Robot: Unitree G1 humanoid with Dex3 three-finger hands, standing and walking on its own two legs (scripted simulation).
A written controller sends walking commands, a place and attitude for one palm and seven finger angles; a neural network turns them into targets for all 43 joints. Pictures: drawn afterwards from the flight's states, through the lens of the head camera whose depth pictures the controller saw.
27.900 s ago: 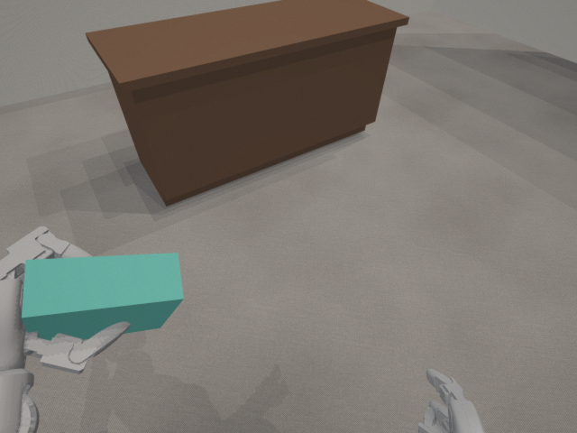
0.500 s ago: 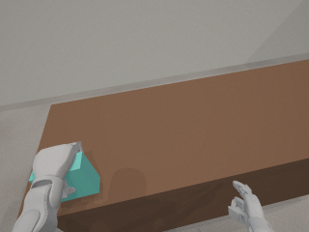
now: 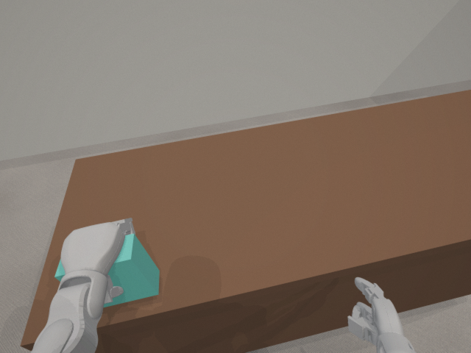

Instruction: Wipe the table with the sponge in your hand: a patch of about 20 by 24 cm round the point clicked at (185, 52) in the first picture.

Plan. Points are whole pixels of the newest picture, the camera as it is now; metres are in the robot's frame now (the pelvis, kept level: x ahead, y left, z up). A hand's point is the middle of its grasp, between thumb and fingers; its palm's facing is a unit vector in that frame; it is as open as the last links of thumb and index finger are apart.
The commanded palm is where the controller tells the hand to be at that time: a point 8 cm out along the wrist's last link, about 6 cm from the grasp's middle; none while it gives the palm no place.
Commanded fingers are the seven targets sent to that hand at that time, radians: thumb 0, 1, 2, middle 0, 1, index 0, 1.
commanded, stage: move the sponge above the wiping area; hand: left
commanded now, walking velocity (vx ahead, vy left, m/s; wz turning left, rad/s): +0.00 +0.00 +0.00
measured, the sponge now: (118, 279) +0.22 +0.27 -0.01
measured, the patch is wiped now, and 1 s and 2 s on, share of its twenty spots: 0.00 0.00 0.05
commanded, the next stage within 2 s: lower the sponge onto the table in 0.60 s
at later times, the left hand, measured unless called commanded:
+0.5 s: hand (108, 263) +0.22 +0.27 +0.05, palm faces -0.03 -0.09 -1.00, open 9.5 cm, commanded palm +0.20 +0.26 +0.11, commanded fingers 0.00 0.10 1.30 -1.20 -1.60 -1.20 -1.60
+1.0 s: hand (104, 264) +0.22 +0.27 +0.04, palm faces -0.04 -0.10 -0.99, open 9.5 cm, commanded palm +0.20 +0.27 +0.11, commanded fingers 0.00 0.10 1.30 -1.20 -1.60 -1.20 -1.60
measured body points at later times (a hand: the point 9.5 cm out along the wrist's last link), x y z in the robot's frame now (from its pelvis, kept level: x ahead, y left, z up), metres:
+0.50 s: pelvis +0.00 -0.01 +0.00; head -0.02 -0.04 +0.45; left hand +0.22 +0.27 +0.10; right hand +0.24 -0.21 -0.08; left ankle +0.01 +0.14 -0.74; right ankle +0.00 -0.13 -0.74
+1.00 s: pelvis +0.00 +0.00 +0.00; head -0.02 -0.04 +0.45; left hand +0.22 +0.28 +0.10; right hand +0.23 -0.21 -0.08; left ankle +0.01 +0.14 -0.74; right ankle +0.00 -0.13 -0.74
